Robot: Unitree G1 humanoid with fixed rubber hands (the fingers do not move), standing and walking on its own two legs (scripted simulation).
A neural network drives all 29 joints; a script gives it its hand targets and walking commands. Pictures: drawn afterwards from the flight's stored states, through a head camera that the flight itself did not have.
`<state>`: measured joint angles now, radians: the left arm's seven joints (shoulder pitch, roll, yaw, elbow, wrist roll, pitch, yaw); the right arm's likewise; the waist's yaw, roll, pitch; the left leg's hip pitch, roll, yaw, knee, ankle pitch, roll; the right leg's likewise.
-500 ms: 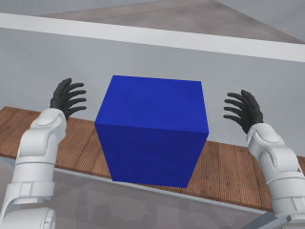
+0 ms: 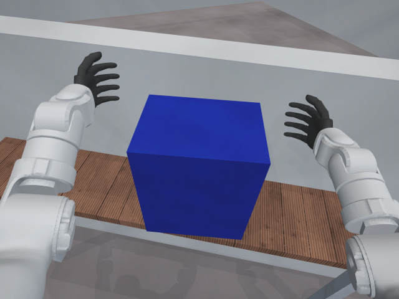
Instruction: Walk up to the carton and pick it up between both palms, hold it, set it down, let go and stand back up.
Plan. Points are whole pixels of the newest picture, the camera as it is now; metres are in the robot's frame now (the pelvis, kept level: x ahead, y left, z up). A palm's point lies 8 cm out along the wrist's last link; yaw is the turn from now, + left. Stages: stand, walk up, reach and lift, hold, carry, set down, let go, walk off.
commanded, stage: reach and lift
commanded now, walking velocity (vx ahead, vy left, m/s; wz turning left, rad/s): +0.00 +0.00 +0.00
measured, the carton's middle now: (198, 172) +0.42 +0.01 +0.02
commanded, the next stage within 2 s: none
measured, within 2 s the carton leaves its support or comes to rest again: neither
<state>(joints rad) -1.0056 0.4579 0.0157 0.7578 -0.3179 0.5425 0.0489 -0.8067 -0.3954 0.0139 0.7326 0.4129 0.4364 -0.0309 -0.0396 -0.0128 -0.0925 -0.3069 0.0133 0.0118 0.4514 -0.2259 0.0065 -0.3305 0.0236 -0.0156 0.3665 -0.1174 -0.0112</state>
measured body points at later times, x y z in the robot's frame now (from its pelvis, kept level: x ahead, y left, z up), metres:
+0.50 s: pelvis -0.01 +0.00 -0.01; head +0.06 +0.02 +0.43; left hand +0.41 +0.21 +0.02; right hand +0.41 -0.20 +0.02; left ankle +0.00 +0.11 -0.74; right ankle +0.04 -0.11 -0.74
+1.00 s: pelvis +0.03 -0.02 -0.01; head +0.07 -0.01 +0.44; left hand +0.44 +0.18 +0.05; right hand +0.42 -0.18 +0.03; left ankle +0.00 +0.11 -0.74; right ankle +0.04 -0.11 -0.74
